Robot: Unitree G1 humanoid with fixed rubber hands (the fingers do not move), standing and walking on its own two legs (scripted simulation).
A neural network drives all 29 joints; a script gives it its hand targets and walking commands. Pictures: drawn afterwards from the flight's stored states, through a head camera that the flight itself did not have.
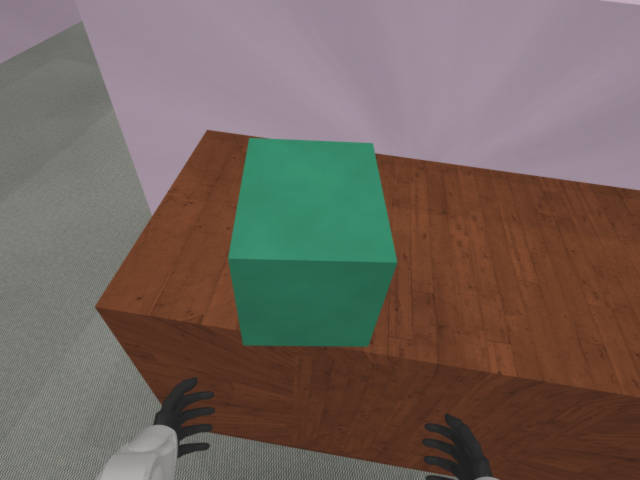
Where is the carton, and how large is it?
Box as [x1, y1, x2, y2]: [228, 138, 396, 346]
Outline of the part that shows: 249,138 228,256 243,345 367,346 396,264 396,258 372,143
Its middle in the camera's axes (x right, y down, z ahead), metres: -0.02 +0.01 +0.63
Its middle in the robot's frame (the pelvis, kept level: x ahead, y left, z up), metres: +0.46 +0.03 +0.00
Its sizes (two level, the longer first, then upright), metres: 0.255 0.205 0.223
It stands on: a pedestal, 0.66 m high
